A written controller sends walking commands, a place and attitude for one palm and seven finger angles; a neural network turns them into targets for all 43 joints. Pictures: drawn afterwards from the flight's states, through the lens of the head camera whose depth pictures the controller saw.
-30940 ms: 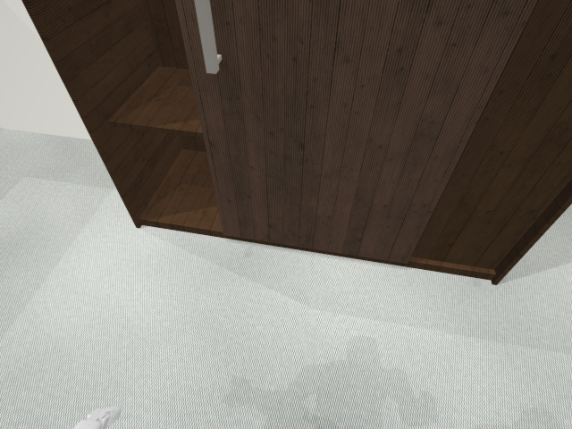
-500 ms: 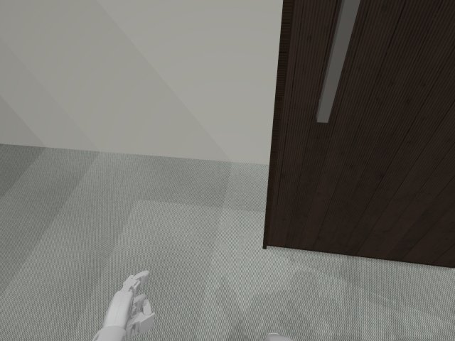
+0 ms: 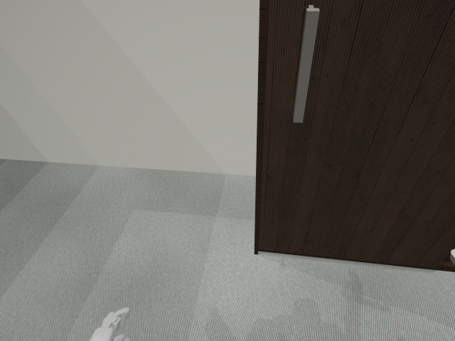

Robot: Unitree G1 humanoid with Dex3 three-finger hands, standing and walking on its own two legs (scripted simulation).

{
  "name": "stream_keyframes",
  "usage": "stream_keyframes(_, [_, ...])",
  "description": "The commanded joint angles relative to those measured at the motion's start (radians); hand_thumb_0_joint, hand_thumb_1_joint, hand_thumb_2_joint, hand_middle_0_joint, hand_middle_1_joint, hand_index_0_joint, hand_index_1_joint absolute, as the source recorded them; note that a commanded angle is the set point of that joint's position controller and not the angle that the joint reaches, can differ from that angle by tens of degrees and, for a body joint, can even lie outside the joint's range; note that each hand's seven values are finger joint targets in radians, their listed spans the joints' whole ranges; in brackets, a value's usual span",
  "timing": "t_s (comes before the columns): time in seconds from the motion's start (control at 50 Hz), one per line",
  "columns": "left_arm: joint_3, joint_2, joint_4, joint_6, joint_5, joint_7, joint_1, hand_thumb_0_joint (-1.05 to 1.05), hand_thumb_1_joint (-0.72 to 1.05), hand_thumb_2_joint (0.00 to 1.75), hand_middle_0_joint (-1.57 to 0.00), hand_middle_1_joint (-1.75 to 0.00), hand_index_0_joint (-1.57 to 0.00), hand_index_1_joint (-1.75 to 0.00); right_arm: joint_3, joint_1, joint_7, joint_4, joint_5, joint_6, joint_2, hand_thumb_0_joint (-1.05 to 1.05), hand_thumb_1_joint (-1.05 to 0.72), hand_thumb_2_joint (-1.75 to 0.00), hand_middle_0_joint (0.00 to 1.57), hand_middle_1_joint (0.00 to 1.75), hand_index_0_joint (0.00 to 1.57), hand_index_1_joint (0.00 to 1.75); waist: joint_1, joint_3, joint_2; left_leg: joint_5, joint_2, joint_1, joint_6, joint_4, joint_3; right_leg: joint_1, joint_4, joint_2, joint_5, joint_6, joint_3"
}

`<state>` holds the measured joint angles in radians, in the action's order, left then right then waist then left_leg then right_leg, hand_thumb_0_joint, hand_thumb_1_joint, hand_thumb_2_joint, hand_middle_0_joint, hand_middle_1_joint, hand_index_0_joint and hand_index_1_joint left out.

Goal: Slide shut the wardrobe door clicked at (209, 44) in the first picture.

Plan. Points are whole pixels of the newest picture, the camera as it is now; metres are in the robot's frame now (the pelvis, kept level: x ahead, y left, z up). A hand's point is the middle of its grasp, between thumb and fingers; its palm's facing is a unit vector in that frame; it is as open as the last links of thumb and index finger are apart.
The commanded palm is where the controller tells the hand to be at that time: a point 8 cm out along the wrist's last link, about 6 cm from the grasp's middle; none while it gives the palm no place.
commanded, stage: stop stepping back and stand still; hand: right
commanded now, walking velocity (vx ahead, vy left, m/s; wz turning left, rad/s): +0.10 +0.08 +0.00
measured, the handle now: (303, 68) +0.69 -0.16 +0.20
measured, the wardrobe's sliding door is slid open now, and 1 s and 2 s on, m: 0.00 0.00 0.00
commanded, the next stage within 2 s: let the arm hang, fingers relaxed in 0.22 s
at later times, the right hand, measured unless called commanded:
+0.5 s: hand out of the picture +0.17 -0.28 -0.10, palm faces +0.10 +0.93 -0.35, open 7.4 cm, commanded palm none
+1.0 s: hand out of the picture -0.03 -0.27 -0.16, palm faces +0.02 +0.96 -0.27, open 7.3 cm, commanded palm none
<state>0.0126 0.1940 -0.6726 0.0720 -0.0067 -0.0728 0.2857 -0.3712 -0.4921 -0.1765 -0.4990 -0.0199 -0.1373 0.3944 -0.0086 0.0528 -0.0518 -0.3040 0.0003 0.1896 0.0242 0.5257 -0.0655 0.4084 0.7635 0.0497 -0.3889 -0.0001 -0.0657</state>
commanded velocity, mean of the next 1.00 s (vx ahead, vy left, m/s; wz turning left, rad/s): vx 0.00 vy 0.02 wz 0.00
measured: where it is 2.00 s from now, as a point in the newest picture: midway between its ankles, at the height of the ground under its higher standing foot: outside the picture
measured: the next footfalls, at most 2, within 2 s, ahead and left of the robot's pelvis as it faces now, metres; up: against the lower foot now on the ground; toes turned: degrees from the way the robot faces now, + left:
left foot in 0.20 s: +0.05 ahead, +0.10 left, +0.00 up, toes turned +3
right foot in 0.36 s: +0.07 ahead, -0.13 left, +0.00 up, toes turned -5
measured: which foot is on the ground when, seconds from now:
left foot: down 0.00-0.06, up 0.08-0.18, down 0.20-1.00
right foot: down 0.00-0.24, up 0.26-0.34, down 0.36-1.00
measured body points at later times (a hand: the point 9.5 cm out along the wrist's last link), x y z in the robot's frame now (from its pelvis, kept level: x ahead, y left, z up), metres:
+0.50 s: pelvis +0.00 -0.05 -0.01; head -0.01 -0.04 +0.44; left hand +0.16 +0.21 -0.12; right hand +0.16 -0.33 -0.07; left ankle +0.01 +0.09 -0.73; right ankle +0.03 -0.13 -0.73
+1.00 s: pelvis +0.01 -0.06 +0.01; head +0.03 -0.07 +0.46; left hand +0.04 +0.18 -0.14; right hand -0.03 -0.32 -0.14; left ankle +0.01 +0.09 -0.73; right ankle +0.03 -0.13 -0.73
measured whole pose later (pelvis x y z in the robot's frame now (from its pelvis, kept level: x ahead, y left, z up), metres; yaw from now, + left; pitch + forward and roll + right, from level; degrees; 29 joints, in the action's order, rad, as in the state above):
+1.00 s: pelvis +0.01 -0.06 +0.01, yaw -2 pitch -1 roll +1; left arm -0.01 0.20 -1.11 -0.02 -0.01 -0.02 0.21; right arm 0.00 -0.28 -0.02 1.19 0.02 0.01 0.26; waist -0.01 -0.07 0.00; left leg -0.20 0.06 0.13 -0.05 0.36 -0.06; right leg 0.19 0.39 -0.04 -0.18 -0.07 -0.08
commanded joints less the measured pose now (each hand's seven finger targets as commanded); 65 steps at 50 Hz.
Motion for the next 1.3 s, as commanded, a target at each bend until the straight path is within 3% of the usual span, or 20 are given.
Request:
stream_keyframes(0.0, [-0.049,0.154,0.180,0.059,-0.005,-0.028,-0.151,0.00,0.90,0.90,-0.20,-0.30,-0.20,-0.30,-0.119,0.120,-0.027,-0.214,-0.004,-0.070,0.170,0.00,-0.90,-0.90,0.20,0.30,0.20,0.30,0.026,-0.077,0.300,-0.230,0.051,0.311,0.031,0.089,0.050,-0.226,-0.373,0.136,-0.117,-0.086,0.223])
stream_keyframes(0.02, [-0.046,0.160,0.198,0.061,0.002,-0.026,-0.163,0.00,0.90,0.90,-0.20,-0.30,-0.20,-0.30,-0.133,0.116,-0.030,-0.239,-0.006,-0.076,0.179,0.00,-0.90,-0.90,0.20,0.30,0.20,0.30,0.016,-0.060,0.373,-0.186,-0.034,0.293,-0.014,0.233,-0.020,-0.203,-0.482,0.246,-0.133,-0.130,0.413])
stream_keyframes(0.06, [-0.044,0.132,0.184,0.066,-0.002,-0.022,-0.189,0.00,0.90,0.90,-0.20,-0.30,-0.20,-0.30,-0.164,0.103,-0.020,-0.231,-0.002,-0.082,0.202,0.00,-0.90,-0.90,0.20,0.30,0.20,0.30,0.011,-0.072,0.310,-0.224,-0.008,0.171,-0.017,0.387,0.053,-0.001,-0.608,0.282,-0.399,-0.150,0.480])
stream_keyframes(0.14, [-0.042,0.129,0.182,0.085,0.001,0.001,-0.179,0.00,0.90,0.90,-0.20,-0.30,-0.20,-0.30,-0.146,0.071,-0.014,-0.268,-0.001,-0.075,0.177,0.00,-0.90,-0.90,0.20,0.30,0.20,0.30,-0.004,-0.042,0.253,-0.112,-0.016,-0.082,-0.005,0.024,-0.024,0.086,-0.473,0.160,-0.256,-0.064,0.182])
stream_keyframes(0.16, [-0.047,0.130,0.188,0.084,-0.001,0.005,-0.166,0.00,0.90,0.90,-0.20,-0.30,-0.20,-0.30,-0.152,0.054,-0.013,-0.248,0.002,-0.072,0.186,0.00,-0.90,-0.90,0.20,0.30,0.20,0.30,0.001,-0.043,0.175,-0.116,0.012,-0.087,0.016,-0.078,0.020,0.100,-0.376,0.107,-0.233,-0.038,0.121])
stream_keyframes(0.18, [-0.053,0.124,0.191,0.077,-0.006,0.008,-0.156,0.00,0.90,0.90,-0.20,-0.30,-0.20,-0.30,-0.156,0.049,-0.011,-0.212,0.001,-0.066,0.186,0.00,-0.90,-0.90,0.20,0.30,0.20,0.30,0.008,-0.052,0.054,-0.201,0.095,-0.027,0.065,-0.182,0.156,0.098,-0.211,0.039,-0.170,-0.013,0.049])
stream_keyframes(0.2, [-0.054,0.111,0.181,0.075,-0.004,0.013,-0.155,0.00,0.90,0.90,-0.20,-0.30,-0.20,-0.30,-0.151,0.061,-0.008,-0.195,-0.005,-0.059,0.186,0.00,-0.90,-0.90,0.20,0.30,0.20,0.30,0.005,-0.053,-0.114,-0.363,0.222,0.087,0.127,-0.307,0.388,0.055,-0.013,-0.009,-0.069,0.010,0.024])
stream_keyframes(0.22, [-0.052,0.110,0.160,0.077,0.002,0.012,-0.154,0.00,0.90,0.90,-0.20,-0.30,-0.20,-0.30,-0.142,0.065,-0.012,-0.180,-0.013,-0.056,0.173,0.00,-0.90,-0.90,0.20,0.30,0.20,0.30,0.006,-0.071,-0.152,-0.307,0.289,0.149,0.167,-0.345,0.462,0.022,0.104,-0.016,0.001,0.016,0.029])
stream_keyframes(0.24, [-0.050,0.117,0.159,0.077,0.006,0.013,-0.156,0.00,0.90,0.90,-0.20,-0.30,-0.20,-0.30,-0.139,0.057,-0.016,-0.156,-0.017,-0.050,0.162,0.00,-0.90,-0.90,0.20,0.30,0.20,0.30,0.010,-0.061,-0.113,-0.160,0.293,0.112,0.178,-0.315,0.445,0.044,0.125,-0.010,0.018,0.016,0.046])
stream_keyframes(0.28, [-0.037,0.108,0.153,0.079,0.008,0.010,-0.146,0.00,0.90,0.90,-0.20,-0.30,-0.20,-0.30,-0.131,0.104,-0.020,-0.172,-0.011,-0.064,0.167,0.00,-0.90,-0.90,0.20,0.30,0.20,0.30,0.019,-0.036,-0.009,0.062,0.254,0.053,0.133,-0.197,0.268,-0.029,-0.083,0.014,0.038,0.005,0.056])
stream_keyframes(0.3, [-0.107,0.255,-0.091,0.103,-0.016,0.105,-0.126,0.00,0.90,0.90,-0.20,-0.30,-0.20,-0.30,0.241,0.113,0.124,0.609,0.080,0.074,-0.015,0.00,-0.90,-0.90,0.20,0.30,0.20,0.30,0.079,-0.029,0.041,0.440,0.244,0.121,0.068,0.058,0.092,-0.011,-0.027,0.052,0.197,-0.006,0.067])
stream_keyframes(0.34, [-0.102,0.235,-0.040,0.006,-0.009,0.094,-0.084,0.00,0.90,0.90,-0.20,-0.30,-0.20,-0.30,0.260,0.067,0.160,0.679,0.058,0.137,-0.054,0.00,-0.90,-0.90,0.20,0.30,0.20,0.30,0.025,0.057,0.089,0.232,0.106,0.163,-0.027,0.159,0.043,-0.111,-0.152,0.114,0.452,-0.047,0.178])
stream_keyframes(0.36, [-0.089,0.246,-0.023,-0.014,-0.014,0.088,-0.124,0.00,0.90,0.90,-0.20,-0.30,-0.20,-0.30,0.276,0.076,0.161,0.725,0.053,0.140,-0.055,0.00,-0.90,-0.90,0.20,0.30,0.20,0.30,-0.003,0.052,0.054,0.105,0.080,0.143,-0.038,0.151,0.035,-0.063,-0.187,0.146,0.425,-0.078,0.206])
stream_keyframes(0.4, [-0.069,0.264,-0.013,-0.027,-0.024,0.081,-0.141,0.00,0.90,0.90,-0.20,-0.30,-0.20,-0.30,0.277,0.154,0.161,0.825,0.056,0.135,-0.019,0.00,-0.90,-0.90,0.20,0.30,0.20,0.30,-0.007,0.018,-0.069,0.186,0.066,0.057,-0.036,0.109,0.028,-0.027,-0.234,0.133,0.569,-0.094,0.249])
stream_keyframes(0.42, [-0.067,0.268,-0.037,-0.032,-0.022,0.079,-0.144,0.00,0.90,0.90,-0.20,-0.30,-0.20,-0.30,0.283,0.192,0.160,0.895,0.050,0.138,-0.002,0.00,-0.90,-0.90,0.20,0.30,0.20,0.30,-0.003,0.006,-0.058,0.168,0.072,0.039,-0.031,0.088,0.035,-0.034,-0.275,0.128,0.534,-0.086,0.244])
stream_keyframes(0.52, [-0.044,0.236,-0.151,-0.065,-0.024,0.077,-0.177,0.00,0.90,0.90,-0.20,-0.30,-0.20,-0.30,0.326,0.267,0.158,1.250,0.042,0.139,0.025,0.00,-0.90,-0.90,0.20,0.30,0.20,0.30,0.001,-0.047,0.112,0.089,0.100,-0.013,-0.017,-0.079,0.084,-0.101,-0.406,0.065,0.252,-0.047,0.163])
stream_keyframes(0.62, [-0.039,0.188,-0.258,-0.066,-0.017,0.065,-0.131,0.00,0.90,0.90,-0.20,-0.30,-0.20,-0.30,0.336,0.222,0.159,1.466,0.038,0.123,-0.016,0.00,-0.90,-0.90,0.20,0.30,0.20,0.30,0.011,-0.001,0.226,0.116,0.114,-0.038,-0.004,-0.174,0.091,-0.212,-0.449,0.060,0.192,-0.043,0.140])
stream_keyframes(0.74, [-0.049,0.195,-0.339,-0.066,-0.005,0.051,-0.085,0.00,0.90,0.90,-0.20,-0.30,-0.20,-0.30,0.346,0.198,0.155,1.596,0.039,0.121,-0.029,0.00,-0.90,-0.90,0.20,0.30,0.20,0.30,0.016,-0.040,0.116,0.134,0.118,-0.029,-0.004,-0.219,0.063,-0.263,-0.461,0.074,0.246,-0.049,0.152])
stream_keyframes(0.94, [-0.050,0.171,-0.402,-0.078,-0.008,0.051,-0.053,0.00,0.90,0.90,-0.20,-0.30,-0.20,-0.30,0.358,0.196,0.146,1.650,0.039,0.132,-0.046,0.00,-0.90,-0.90,0.20,0.30,0.20,0.30,0.013,-0.100,0.033,0.081,0.119,-0.014,-0.011,-0.220,0.052,-0.233,-0.499,0.074,0.182,-0.051,0.153])
stream_keyframes(1.28, [-0.042,0.120,-0.430,-0.065,-0.015,0.057,-0.054,0.00,0.90,0.90,-0.20,-0.30,-0.20,-0.30,0.351,0.254,0.139,1.618,0.039,0.125,-0.070,0.00,-0.90,-0.90,0.20,0.30,0.20,0.30,0.012,-0.091,0.072,0.161,0.126,-0.043,-0.021,-0.206,0.067,-0.247,-0.492,0.060,0.320,-0.038,0.126])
